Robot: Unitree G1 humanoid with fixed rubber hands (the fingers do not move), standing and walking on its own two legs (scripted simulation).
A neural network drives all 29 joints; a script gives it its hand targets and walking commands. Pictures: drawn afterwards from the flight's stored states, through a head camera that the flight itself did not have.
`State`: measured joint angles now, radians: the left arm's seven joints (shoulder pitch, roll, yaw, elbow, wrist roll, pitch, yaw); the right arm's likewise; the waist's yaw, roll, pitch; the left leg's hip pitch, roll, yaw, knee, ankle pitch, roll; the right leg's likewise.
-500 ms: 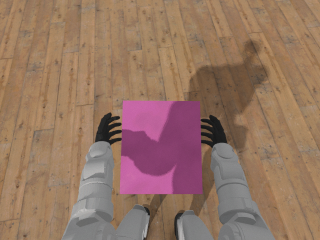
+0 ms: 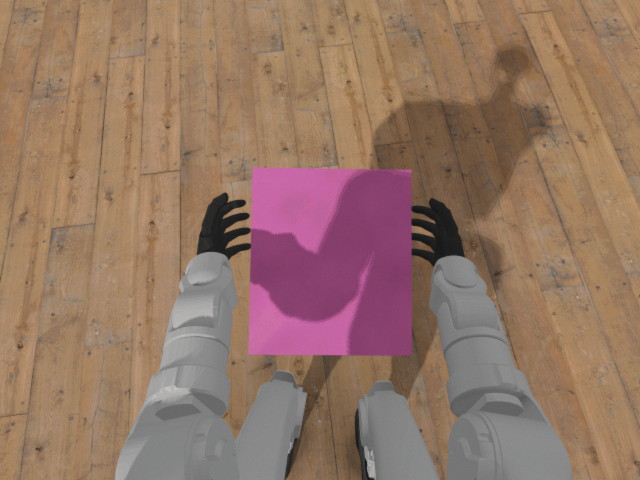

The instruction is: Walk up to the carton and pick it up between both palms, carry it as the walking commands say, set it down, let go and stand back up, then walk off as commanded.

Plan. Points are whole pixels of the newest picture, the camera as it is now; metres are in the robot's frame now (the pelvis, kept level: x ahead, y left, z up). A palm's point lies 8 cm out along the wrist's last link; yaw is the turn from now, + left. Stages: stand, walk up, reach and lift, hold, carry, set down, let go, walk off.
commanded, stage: set down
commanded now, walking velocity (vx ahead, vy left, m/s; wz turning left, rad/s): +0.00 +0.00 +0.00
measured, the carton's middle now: (328, 260) +0.41 +0.02 -0.16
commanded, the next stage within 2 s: none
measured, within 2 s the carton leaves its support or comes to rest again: neither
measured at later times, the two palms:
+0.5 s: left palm (236, 263) +0.39 +0.16 -0.15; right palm (428, 260) +0.42 -0.14 -0.17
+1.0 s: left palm (249, 267) +0.41 +0.16 -0.23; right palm (417, 264) +0.44 -0.14 -0.25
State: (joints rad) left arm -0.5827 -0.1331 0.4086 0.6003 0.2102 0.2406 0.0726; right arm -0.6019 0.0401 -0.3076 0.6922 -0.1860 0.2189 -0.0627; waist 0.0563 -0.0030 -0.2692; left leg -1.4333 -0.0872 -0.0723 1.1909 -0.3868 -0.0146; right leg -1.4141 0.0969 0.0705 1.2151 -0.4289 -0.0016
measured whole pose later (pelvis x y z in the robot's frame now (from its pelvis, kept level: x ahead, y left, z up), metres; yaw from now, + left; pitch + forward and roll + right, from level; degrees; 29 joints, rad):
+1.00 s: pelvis -0.04 -0.01 -0.15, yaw +1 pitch +45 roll +2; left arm -0.90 -0.06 0.44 0.70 0.13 0.22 0.15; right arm -1.00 -0.10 -0.26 0.89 -0.12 0.21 -0.13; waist 0.07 0.00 -0.17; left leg -2.01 -0.12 -0.05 1.72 -0.49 -0.06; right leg -2.00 0.14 0.06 1.76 -0.54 0.01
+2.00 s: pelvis -0.04 +0.00 -0.26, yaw +0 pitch +42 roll +2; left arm -1.20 0.08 0.39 0.88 0.02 0.18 0.14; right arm -1.38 -0.29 -0.07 1.14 0.04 0.18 -0.11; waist 0.08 0.02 0.15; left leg -2.29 -0.13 -0.02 2.10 -0.55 -0.06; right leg -2.27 0.14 0.02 2.14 -0.60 0.02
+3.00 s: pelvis -0.04 +0.00 -0.28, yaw +1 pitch +38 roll +3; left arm -1.31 0.15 0.40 1.01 0.03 0.14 0.06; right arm -1.44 -0.31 -0.13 1.19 0.00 0.12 -0.02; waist 0.06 0.02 0.27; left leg -2.28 -0.08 0.02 2.19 -0.58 -0.03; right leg -2.27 0.09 0.00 2.24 -0.63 -0.02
